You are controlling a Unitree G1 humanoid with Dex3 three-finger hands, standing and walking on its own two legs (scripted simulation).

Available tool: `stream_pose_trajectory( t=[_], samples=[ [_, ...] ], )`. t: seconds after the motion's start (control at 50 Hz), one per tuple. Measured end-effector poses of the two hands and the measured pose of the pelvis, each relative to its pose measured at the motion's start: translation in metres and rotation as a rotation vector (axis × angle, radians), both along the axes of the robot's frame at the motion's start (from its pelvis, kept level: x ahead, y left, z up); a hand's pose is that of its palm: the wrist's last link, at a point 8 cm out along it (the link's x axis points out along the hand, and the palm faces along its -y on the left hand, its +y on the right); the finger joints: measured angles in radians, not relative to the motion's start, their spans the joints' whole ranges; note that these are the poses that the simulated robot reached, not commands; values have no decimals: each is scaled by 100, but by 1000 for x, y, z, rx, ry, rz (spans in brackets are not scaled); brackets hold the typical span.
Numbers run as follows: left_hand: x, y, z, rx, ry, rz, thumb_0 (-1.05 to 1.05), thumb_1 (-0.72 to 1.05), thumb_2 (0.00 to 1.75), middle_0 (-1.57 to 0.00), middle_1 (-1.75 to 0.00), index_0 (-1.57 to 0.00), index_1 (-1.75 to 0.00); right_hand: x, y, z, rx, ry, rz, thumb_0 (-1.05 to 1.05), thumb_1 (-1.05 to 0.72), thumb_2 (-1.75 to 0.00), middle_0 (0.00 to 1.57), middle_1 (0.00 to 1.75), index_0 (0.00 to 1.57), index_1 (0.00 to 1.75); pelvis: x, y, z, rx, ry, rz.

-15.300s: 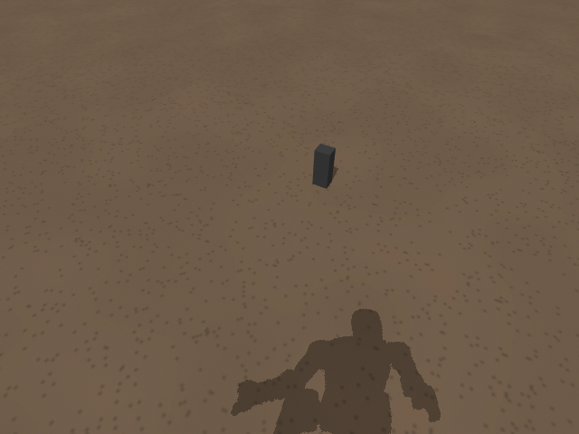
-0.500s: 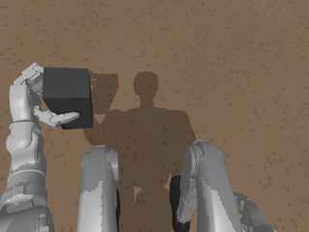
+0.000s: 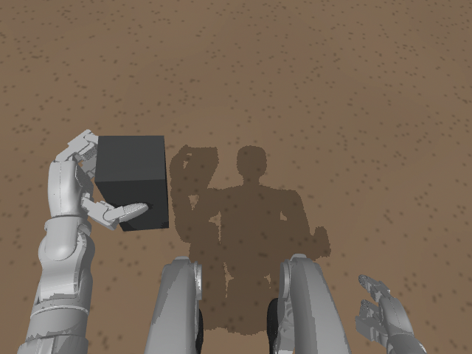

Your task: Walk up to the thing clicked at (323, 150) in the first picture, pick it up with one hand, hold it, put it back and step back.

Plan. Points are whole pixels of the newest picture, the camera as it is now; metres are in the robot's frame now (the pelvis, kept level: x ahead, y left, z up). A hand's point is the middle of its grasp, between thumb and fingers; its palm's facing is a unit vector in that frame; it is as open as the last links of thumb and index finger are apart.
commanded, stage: hold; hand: left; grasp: from the side
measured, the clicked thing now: (140, 190) +0.38 +0.18 -0.02
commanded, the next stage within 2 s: crouch in 1.78 s
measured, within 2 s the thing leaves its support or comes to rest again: neither
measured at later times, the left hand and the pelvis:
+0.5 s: hand (75, 125) +0.38 +0.20 +0.17, palm faces +0.14 -0.99 -0.04, open 10.8 cm; pelvis +0.03 +0.01 +0.14, yaw +1 degrees
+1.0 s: hand (71, 79) +0.39 +0.18 +0.23, palm faces +0.14 -0.99 -0.01, open 10.8 cm; pelvis +0.06 -0.01 +0.19, yaw +2 degrees
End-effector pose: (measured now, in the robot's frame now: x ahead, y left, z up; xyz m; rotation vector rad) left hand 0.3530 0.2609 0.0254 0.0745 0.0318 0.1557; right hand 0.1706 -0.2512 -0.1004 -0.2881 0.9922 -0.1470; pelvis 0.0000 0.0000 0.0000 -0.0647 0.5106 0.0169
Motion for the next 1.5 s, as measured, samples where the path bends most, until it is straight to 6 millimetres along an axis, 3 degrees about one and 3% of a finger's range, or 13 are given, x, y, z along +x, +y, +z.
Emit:
stream_pose_trajectory(
  t=[0.08, 0.26, 0.48, 0.84, 1.5],
  samples=[
    [-4, -1, 37, 0, 1, 7, 0, -61, 92, -79, -118, -80, -115, 0, 5, 32, 10, -17, -17, 0, -94, -90, 20, 30, 21, 30, 6, 2, 30, 1, -34, 4],
    [-7, -5, 95, -23, 23, -3, 0, -61, 92, -80, -117, -81, -114, -3, 12, 96, 14, -49, -27, 0, -93, -90, 20, 30, 21, 30, 20, 5, 89, 4, -117, 11],
    [-2, -8, 142, -35, 9, -16, 0, -61, 91, -81, -116, -82, -113, -6, 14, 140, 19, -43, -16, 0, -93, -90, 20, 30, 20, 30, 32, 6, 132, 13, -196, 11],
    [4, -24, 190, -56, -6, -7, 0, -61, 91, -81, -116, -82, -113, 5, 14, 177, 44, -35, -4, 1, -93, -90, 20, 30, 20, 30, 49, -3, 175, 33, -280, 15],
    [9, -36, 222, -74, -24, -14, 0, -61, 93, -79, -119, -80, -116, 14, 1, 205, 44, -35, -26, 1, -94, -90, 20, 30, 20, 30, 64, -11, 204, 50, -364, 10]
  ],
)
